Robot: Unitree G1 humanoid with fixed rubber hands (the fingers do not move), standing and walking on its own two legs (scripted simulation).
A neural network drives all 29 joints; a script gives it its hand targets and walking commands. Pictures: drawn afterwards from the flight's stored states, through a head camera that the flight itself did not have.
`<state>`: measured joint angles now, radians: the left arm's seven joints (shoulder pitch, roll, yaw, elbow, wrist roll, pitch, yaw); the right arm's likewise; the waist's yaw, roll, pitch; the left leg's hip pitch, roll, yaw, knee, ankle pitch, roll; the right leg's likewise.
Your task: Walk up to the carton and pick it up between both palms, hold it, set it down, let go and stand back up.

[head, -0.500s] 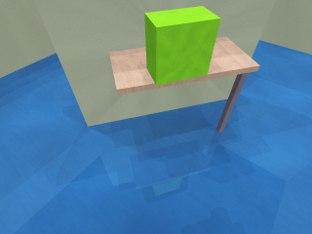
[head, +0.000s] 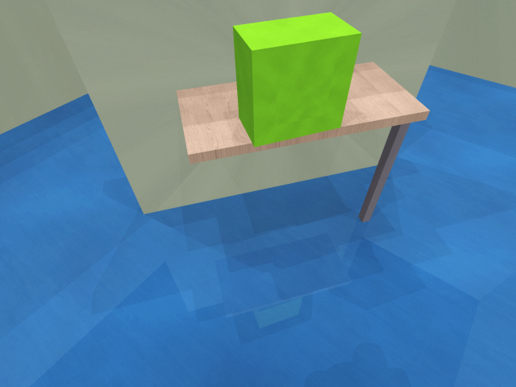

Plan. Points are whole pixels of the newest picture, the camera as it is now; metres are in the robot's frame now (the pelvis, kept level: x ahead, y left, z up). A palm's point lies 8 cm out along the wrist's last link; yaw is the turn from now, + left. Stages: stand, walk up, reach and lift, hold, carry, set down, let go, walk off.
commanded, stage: walk up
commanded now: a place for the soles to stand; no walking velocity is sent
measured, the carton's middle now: (291, 81) +0.91 -0.11 +0.02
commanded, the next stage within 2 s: none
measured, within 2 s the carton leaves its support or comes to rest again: neither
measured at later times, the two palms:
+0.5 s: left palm (118, 363) +0.21 +0.27 -0.14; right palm out of the picture +0.01 -0.18 -0.13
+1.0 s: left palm (150, 293) +0.35 +0.24 -0.16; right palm (383, 267) +0.38 -0.26 -0.13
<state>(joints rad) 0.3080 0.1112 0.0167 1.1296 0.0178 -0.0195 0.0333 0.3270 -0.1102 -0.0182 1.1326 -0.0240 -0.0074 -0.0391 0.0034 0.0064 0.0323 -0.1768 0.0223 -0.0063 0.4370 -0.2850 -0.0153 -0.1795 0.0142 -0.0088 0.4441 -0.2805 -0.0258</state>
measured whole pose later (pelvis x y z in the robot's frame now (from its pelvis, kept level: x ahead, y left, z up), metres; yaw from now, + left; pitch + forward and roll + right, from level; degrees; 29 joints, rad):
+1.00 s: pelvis +0.36 -0.01 -0.02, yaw -6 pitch -2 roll -1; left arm 0.42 0.25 0.01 0.94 0.05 -0.03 -0.02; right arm 0.39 -0.21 -0.03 0.76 -0.05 -0.07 0.01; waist 0.04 -0.02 0.07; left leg -0.40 0.05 0.06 0.65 -0.25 0.02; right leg -0.21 -0.04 -0.13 0.65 -0.40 -0.03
